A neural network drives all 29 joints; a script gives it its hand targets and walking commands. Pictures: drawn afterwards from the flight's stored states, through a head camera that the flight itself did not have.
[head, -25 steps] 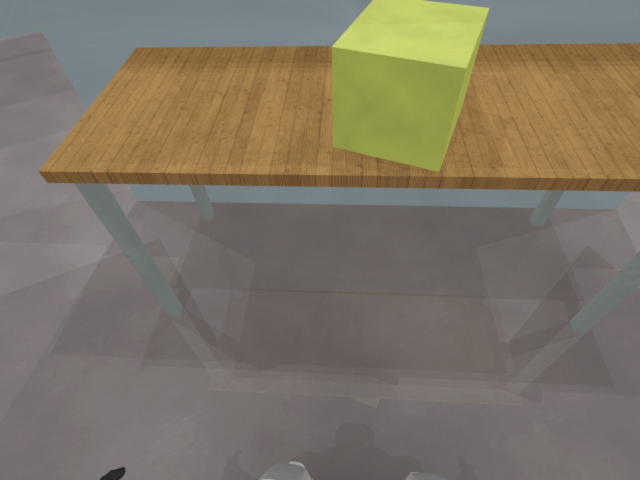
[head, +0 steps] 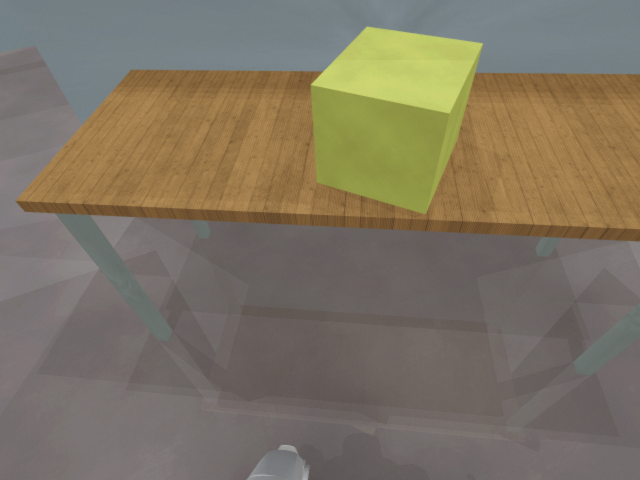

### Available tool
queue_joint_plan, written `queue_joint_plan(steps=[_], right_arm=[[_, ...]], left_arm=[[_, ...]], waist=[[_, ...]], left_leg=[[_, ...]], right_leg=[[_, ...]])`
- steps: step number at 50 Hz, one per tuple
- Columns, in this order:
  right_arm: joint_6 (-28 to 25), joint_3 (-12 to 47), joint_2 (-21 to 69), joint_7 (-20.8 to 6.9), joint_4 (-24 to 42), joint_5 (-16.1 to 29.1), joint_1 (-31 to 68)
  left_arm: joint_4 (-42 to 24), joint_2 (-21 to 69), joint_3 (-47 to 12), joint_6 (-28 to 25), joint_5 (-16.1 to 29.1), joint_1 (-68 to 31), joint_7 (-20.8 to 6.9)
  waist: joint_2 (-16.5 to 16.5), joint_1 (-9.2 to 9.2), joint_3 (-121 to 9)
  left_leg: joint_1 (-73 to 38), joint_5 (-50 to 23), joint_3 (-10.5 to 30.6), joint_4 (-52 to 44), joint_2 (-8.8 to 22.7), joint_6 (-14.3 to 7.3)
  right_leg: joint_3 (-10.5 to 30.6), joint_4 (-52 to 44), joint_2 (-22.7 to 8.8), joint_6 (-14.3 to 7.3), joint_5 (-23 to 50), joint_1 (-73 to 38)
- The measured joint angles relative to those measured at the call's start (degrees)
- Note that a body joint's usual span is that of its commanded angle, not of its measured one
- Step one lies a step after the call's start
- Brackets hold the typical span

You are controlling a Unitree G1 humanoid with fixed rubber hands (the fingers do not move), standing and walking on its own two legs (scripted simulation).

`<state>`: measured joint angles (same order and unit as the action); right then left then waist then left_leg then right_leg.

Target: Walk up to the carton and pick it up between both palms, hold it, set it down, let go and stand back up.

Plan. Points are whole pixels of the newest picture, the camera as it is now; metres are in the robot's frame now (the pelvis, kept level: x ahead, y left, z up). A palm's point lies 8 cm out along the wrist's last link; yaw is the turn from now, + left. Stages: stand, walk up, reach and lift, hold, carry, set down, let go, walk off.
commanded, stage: walk up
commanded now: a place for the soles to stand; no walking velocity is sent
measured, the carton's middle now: (395, 117) +0.73 -0.09 +0.05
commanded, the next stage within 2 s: none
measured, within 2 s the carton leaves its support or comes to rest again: neither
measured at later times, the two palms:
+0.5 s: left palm (152, 467) +0.16 +0.27 -0.11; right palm (635, 434) +0.21 -0.38 -0.11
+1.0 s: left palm (217, 368) +0.30 +0.21 -0.12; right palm out of the picture +0.30 -0.44 -0.12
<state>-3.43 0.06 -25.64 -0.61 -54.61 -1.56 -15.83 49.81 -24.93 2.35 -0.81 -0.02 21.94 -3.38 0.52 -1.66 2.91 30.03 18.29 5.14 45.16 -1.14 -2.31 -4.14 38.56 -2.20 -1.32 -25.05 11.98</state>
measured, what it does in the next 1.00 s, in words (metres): walks ahead: left foot, then right foot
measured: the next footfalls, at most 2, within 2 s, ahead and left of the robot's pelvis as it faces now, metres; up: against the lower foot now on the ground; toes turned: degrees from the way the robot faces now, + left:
left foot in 0.08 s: +0.19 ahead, +0.13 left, +0.00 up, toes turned -2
right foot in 0.40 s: +0.19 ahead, -0.16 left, +0.00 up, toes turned -2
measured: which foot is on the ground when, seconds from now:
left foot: up 0.00-0.06, down 0.08-0.40, up 0.42-0.62, down 0.64-1.00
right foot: down 0.00-0.10, up 0.12-0.38, down 0.40-0.68, up 0.70-0.90, down 0.92-1.00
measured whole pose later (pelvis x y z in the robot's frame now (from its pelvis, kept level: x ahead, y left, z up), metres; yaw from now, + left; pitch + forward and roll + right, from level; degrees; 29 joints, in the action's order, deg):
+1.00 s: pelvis +0.24 -0.11 -0.02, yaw +0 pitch -3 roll +0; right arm -2.1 0.1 -25.3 2.2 -53.6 -0.4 -15.9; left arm 47.0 -24.0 2.4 0.6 0.0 16.5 -2.2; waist 1.0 -1.7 4.1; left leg 27.5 27.6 0.8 57.0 3.1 -0.8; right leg -0.3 49.4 -0.5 -0.5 -25.0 21.9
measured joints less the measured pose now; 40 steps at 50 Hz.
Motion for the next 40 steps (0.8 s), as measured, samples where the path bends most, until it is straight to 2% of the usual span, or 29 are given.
queue_joint_plan(steps=[3, 5, 8, 10, 18, 20, 21, 23, 25, 27, 30, 32, 33, 34, 37, 40], right_arm=[[-0.56, 0.0, -0.01, -0.05, 0.02, 0.0, -0.02], [-1.74, 0.0, 0.04, -0.04, 0.16, 0.0, 0.01], [-2.22, 0.0, 0.4, -0.04, 0.15, -0.01, -0.48], [-2.22, 0.0, 0.48, -0.04, 0.18, -0.01, -0.54], [-2.14, 0.0, 0.34, -0.04, 0.54, -0.02, -0.51], [-1.74, 0.0, 0.04, -0.03, 1.2, -0.02, -0.37], [-1.37, -0.03, -0.17, 0.22, 1.39, -0.02, -0.28], [0.06, -0.01, -0.04, 0.7, 0.69, 0.29, -0.28], [0.09, 0.0, 0.27, 0.7, 0.74, 0.62, -0.07], [-0.38, 0.0, 0.25, 0.7, 0.78, 0.65, 0.35], [-1.07, 0.0, 0.23, 0.87, 0.79, 0.86, 0.8], [-1.67, -0.01, 0.22, 1.38, 0.81, 1.01, 0.76], [-2.1, -0.01, 0.3, 1.77, 0.77, 1.03, 0.69], [-2.53, -0.02, 0.31, 2.19, 0.74, 0.9, 0.46], [-2.68, 0.0, 0.33, 2.65, 0.73, 0.87, -0.59], [-2.6, 0.01, 0.29, 2.74, 0.74, 0.87, -0.87]], left_arm=[[-0.02, 0.0, 0.0, 0.0, 0.0, 1.03, 0.0], [-0.22, 0.02, 0.01, 0.01, 0.0, 1.08, 0.0], [-1.06, 0.06, 0.01, 0.24, 0.0, 0.32, 0.0], [-1.5, 0.04, 0.01, 0.25, 0.0, -0.36, 0.0], [-2.6, -0.42, 0.01, 0.31, 0.0, -1.32, -0.64], [-3.09, -0.9, 0.03, 0.19, 0.01, -0.76, -0.65], [-3.32, -1.12, 0.03, 0.11, 0.0, -0.6, -0.6], [-2.47, -0.41, 0.01, 0.14, 0.01, -0.4, -0.59], [-2.12, -0.13, 0.0, 0.13, 0.0, 0.35, -0.59], [-2.04, -0.08, 0.01, 0.12, 0.0, 1.05, -0.32], [-2.32, -0.06, 0.0, 0.11, 0.0, 1.56, 0.15], [-2.86, -0.06, -0.01, 0.46, 0.0, 1.57, 0.17], [-3.17, -0.06, 0.0, 0.68, 0.0, 1.51, 0.19], [-3.49, 0.05, 0.0, 0.93, 0.0, 1.16, 0.2], [-4.39, 0.07, 0.01, 1.76, 0.0, -0.45, 0.53], [-4.84, 0.0, 0.01, 1.8, 0.0, -2.57, 0.64]], waist=[[-0.01, 0.02, -0.07], [0.17, 0.02, 0.37], [0.65, 0.08, 0.44], [1.13, 0.04, 0.42], [2.19, -0.04, 0.29], [2.34, -0.14, 0.07], [2.1, -0.11, 0.52], [0.58, -0.13, 0.33], [0.41, -0.08, 0.23], [0.41, -0.04, 0.22], [0.7, 0.0, 0.19], [0.7, 0.01, 0.13], [0.96, -0.01, 0.2], [1.06, 0.02, 0.39], [1.37, 0.05, 0.4], [1.82, -0.01, 0.41]], left_leg=[[-2.05, -4.14, -2.13, -7.58, -0.01, 0.0], [-3.7, -10.18, -2.47, -9.35, -0.03, 0.16], [-5.75, -7.02, -2.41, -7.17, -0.02, 0.64], [-8.22, -5.4, -2.44, -8.04, 0.24, 0.65], [-13.79, -0.88, -2.52, -8.2, 2.06, 0.65], [-12.16, 2.77, -2.63, -3.97, 2.59, 0.65], [-10.25, 5.87, -2.62, 1.89, 2.74, 0.64], [-6.29, 7.93, -2.46, 13.29, 2.53, 0.64], [-3.43, 6.9, -2.59, 17.69, 1.62, 0.65], [-1.65, 6.81, -3.0, 15.49, 1.62, 0.65], [-0.49, 6.36, -3.8, 6.37, 1.63, 0.65], [-1.77, -0.11, -4.48, -2.61, 1.65, 0.65], [-2.52, -5.62, -4.6, -4.47, 1.64, 0.78], [-2.8, -6.37, -4.62, -3.8, 1.69, 1.12], [-5.43, -2.56, -4.57, -3.31, 2.07, 1.24], [-7.94, -1.43, -4.63, -4.31, 2.99, 1.25]], right_leg=[[-0.77, 0.08, 0.11, 0.01, -2.16, -1.73], [-0.72, 2.67, 0.06, 0.01, -3.58, -2.07], [1.72, 14.41, 0.41, 0.0, -3.64, 1.12], [3.47, 17.84, 0.39, 0.0, -3.69, 3.24], [4.79, 14.9, -0.38, 0.01, -3.55, 8.16], [4.79, 7.52, -0.41, 0.01, -2.86, 7.18], [4.36, 7.18, -0.22, 0.13, -0.2, 7.2], [2.55, 8.84, 0.81, 0.24, 0.11, 6.64], [1.8, 7.83, 1.26, 0.2, -0.56, 5.56], [1.58, 6.21, 1.75, 0.01, -0.66, 4.88], [1.5, 5.36, 1.99, -0.36, -1.32, 4.71], [1.33, 5.52, 2.27, -0.37, -2.39, 4.46], [1.47, 6.36, 2.26, -0.37, -2.9, 4.41], [1.55, 9.15, 2.25, -0.37, -1.88, 5.07], [3.15, 20.62, 2.24, -0.37, -1.84, 8.43], [4.76, 22.69, 1.53, -0.37, -1.91, 10.81]])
